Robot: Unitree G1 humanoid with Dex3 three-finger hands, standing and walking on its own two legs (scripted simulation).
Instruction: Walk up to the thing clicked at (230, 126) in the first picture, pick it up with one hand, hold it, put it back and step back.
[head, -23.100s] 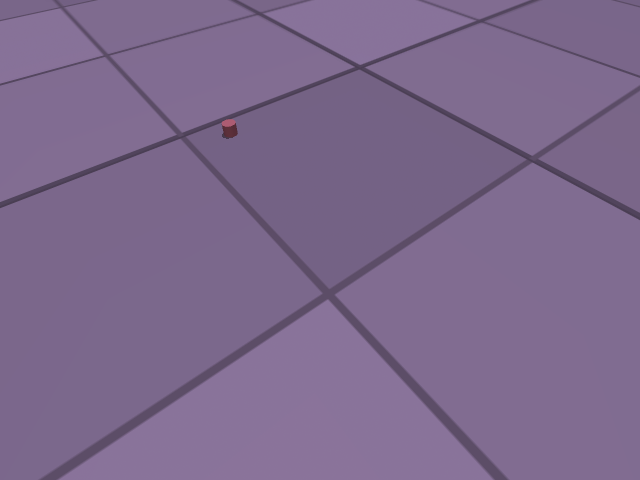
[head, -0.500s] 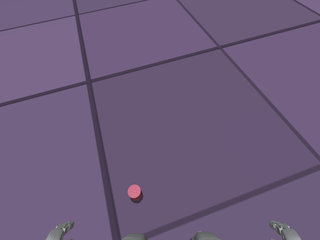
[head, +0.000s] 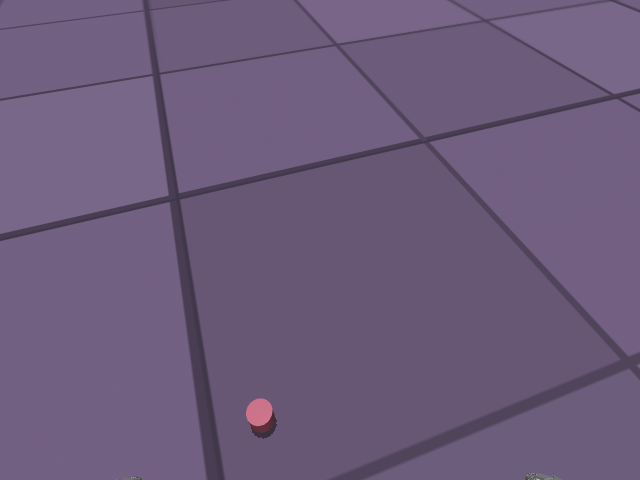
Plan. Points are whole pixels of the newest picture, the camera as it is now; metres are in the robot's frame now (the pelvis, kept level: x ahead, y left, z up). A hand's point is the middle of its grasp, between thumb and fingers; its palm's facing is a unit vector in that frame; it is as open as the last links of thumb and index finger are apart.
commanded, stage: walk up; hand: left
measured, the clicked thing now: (260, 415) +0.41 +0.22 -0.74
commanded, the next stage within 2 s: none
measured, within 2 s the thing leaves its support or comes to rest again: neither
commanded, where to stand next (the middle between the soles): +0.02 -0.01 m, yaw -1 degrees
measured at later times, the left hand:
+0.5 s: hand out of the picture +0.06 +0.24 -0.16, palm faces +0.02 -0.95 -0.32, open 7.4 cm
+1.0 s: hand out of the picture +0.08 +0.29 -0.19, palm faces -0.01 -0.94 -0.35, open 7.4 cm
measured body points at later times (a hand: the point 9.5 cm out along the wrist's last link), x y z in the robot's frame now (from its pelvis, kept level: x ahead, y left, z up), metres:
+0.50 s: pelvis +0.00 -0.01 +0.00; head +0.01 -0.01 +0.45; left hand +0.06 +0.29 -0.13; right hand +0.07 -0.31 -0.13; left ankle -0.02 +0.13 -0.75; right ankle +0.04 -0.12 -0.75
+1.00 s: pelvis -0.07 +0.02 -0.03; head -0.01 +0.05 +0.42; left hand +0.08 +0.34 -0.16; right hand -0.01 -0.30 -0.14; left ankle -0.09 +0.13 -0.75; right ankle +0.02 -0.11 -0.73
